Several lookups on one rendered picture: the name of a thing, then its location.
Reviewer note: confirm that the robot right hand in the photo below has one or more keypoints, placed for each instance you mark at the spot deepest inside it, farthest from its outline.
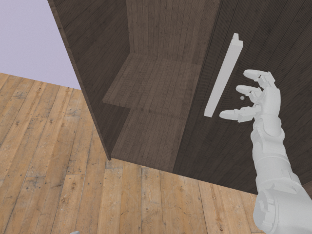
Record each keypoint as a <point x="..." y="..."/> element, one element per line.
<point x="268" y="100"/>

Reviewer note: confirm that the right robot forearm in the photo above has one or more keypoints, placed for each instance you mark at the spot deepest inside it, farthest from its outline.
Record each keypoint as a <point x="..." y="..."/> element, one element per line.
<point x="270" y="159"/>

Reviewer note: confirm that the robot right upper arm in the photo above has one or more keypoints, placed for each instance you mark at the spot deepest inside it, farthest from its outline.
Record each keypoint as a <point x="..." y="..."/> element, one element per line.
<point x="278" y="212"/>

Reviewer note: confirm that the wardrobe door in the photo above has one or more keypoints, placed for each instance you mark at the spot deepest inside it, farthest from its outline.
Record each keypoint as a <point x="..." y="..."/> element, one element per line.
<point x="277" y="38"/>
<point x="308" y="188"/>

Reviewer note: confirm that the handle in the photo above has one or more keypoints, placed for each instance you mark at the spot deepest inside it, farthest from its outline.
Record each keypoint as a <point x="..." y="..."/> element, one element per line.
<point x="228" y="64"/>

